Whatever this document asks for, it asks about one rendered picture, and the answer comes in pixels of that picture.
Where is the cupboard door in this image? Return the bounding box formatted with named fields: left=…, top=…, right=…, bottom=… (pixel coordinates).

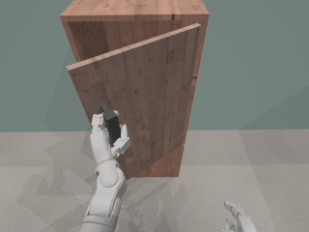
left=66, top=23, right=202, bottom=180

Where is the robot right hand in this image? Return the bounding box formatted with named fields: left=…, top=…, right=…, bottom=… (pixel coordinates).
left=222, top=201, right=258, bottom=232

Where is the robot left hand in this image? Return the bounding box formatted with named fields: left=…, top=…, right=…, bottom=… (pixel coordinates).
left=89, top=110, right=131, bottom=166

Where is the robot left forearm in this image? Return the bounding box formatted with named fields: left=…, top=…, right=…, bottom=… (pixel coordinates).
left=78, top=159, right=127, bottom=232

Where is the handle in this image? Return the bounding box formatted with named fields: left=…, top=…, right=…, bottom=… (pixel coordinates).
left=99, top=103, right=121, bottom=146

